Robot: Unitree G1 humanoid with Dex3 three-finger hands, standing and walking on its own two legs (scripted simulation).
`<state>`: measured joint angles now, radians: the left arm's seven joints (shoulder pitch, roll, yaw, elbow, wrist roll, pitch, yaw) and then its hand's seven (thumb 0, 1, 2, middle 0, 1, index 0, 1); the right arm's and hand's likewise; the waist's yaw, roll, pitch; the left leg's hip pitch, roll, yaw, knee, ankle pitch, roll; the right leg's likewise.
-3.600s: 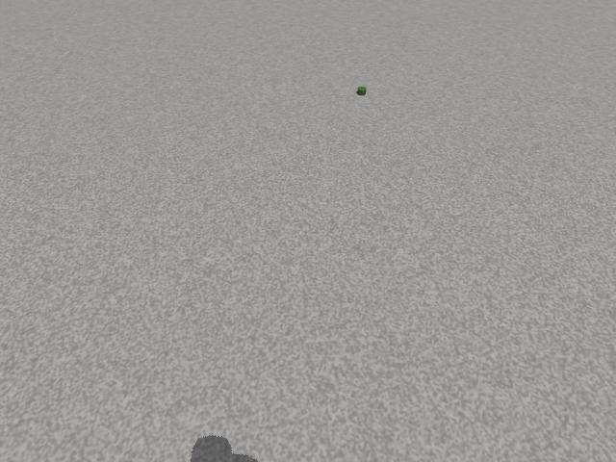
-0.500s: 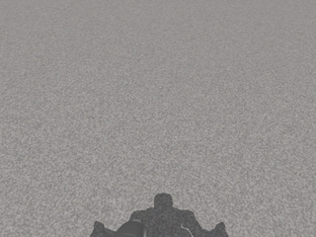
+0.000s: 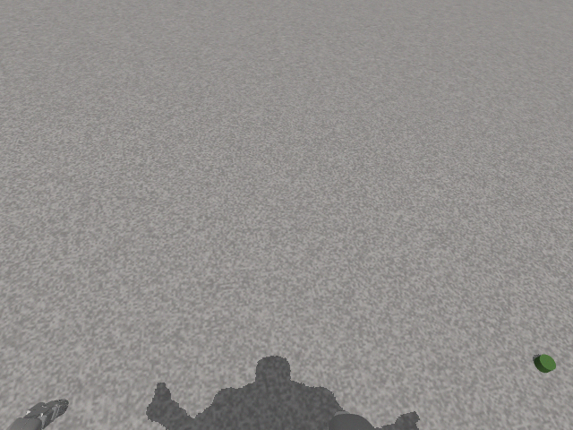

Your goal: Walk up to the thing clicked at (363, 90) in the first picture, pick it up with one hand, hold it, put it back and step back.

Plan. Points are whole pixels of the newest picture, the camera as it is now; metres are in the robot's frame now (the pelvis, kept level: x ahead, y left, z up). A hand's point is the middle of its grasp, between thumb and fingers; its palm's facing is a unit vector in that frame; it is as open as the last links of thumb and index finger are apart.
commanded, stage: walk up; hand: left
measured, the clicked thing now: (544, 363) +0.40 -0.93 -0.71
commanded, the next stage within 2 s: none
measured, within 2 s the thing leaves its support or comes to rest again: neither
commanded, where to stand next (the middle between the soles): +0.15 -1.24 m, yaw +12 degrees
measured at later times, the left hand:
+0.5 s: hand out of the picture +0.13 +0.06 -0.14, palm faces -0.05 -0.97 -0.25, open 7.4 cm
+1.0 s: hand (379, 411) +0.17 -0.14 -0.11, palm faces +0.01 -0.93 -0.37, open 7.4 cm
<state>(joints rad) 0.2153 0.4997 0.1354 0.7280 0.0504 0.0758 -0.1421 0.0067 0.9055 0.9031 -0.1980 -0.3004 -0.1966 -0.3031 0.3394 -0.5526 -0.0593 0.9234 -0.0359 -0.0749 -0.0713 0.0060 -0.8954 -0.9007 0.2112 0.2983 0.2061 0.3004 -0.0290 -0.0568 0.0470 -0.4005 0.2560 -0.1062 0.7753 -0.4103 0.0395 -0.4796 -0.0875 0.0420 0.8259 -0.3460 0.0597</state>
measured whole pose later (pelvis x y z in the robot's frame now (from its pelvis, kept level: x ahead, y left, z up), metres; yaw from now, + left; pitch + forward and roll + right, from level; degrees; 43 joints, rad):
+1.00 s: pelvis +0.11 -0.43 +0.02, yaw +4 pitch +0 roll -1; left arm 0.25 0.46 0.06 0.72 0.06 0.08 -0.08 0.01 0.90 0.90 -0.20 -0.30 -0.20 -0.30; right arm 0.34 -0.43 -0.01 0.95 0.02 -0.08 -0.08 0.01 -0.90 -0.90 0.21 0.30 0.20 0.30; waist 0.06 -0.02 0.07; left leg -0.49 0.01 0.10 0.90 -0.44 0.07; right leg -0.37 0.05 -0.06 0.67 -0.30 -0.08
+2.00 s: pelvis +0.11 -0.84 +0.02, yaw +5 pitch -3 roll -1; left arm 0.21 0.50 0.09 0.72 0.06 0.11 -0.09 0.01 0.90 0.90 -0.20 -0.30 -0.20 -0.30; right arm 0.39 -0.45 -0.05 0.86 -0.02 -0.09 -0.09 0.00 -0.90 -0.90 0.21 0.30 0.21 0.30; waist -0.01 -0.13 0.14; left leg -0.42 0.10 0.01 0.75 -0.28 0.01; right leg -0.58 0.00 0.20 1.20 -0.38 0.00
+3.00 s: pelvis +0.07 -1.29 +0.00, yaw +6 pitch -3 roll +0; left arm 0.28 0.38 0.08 0.83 0.05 0.07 -0.06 0.01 0.90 0.90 -0.20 -0.30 -0.20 -0.30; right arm 0.27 -0.52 -0.10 0.95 -0.01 -0.02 -0.10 0.01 -0.91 -0.90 0.20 0.30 0.20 0.30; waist 0.04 0.01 0.09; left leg -0.65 0.02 -0.12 1.29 -0.46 0.03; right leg -0.42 0.00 0.00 0.89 -0.43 0.01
